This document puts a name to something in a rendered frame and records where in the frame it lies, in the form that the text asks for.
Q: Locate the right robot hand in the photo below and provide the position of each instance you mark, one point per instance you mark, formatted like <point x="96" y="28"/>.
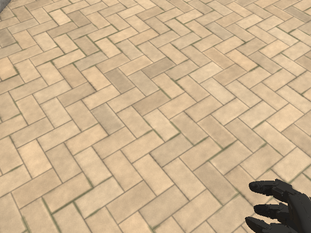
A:
<point x="294" y="218"/>

